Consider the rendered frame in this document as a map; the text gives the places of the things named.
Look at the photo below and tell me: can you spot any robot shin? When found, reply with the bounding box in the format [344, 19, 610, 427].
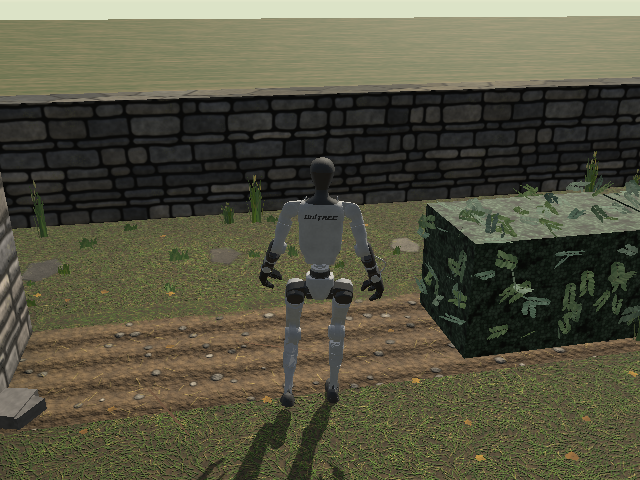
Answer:
[329, 325, 345, 389]
[283, 327, 298, 394]

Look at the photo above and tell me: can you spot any robot right upper arm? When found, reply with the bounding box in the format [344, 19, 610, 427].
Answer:
[342, 201, 371, 257]

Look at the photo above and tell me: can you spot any robot right forearm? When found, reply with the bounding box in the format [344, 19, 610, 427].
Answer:
[361, 241, 381, 283]

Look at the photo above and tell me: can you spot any robot left forearm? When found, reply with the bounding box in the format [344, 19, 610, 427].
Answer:
[261, 239, 280, 273]

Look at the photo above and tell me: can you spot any left robot shin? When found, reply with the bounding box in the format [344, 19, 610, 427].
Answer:
[283, 327, 298, 394]

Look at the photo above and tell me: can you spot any right robot shin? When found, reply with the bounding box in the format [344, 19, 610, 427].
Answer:
[329, 325, 345, 389]

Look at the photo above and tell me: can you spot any robot right hand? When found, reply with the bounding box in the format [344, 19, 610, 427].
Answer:
[361, 277, 384, 301]

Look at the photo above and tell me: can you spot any robot left hand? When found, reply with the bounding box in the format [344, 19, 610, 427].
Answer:
[259, 269, 282, 289]

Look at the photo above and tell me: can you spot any robot left upper arm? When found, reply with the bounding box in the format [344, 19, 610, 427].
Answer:
[270, 200, 301, 255]

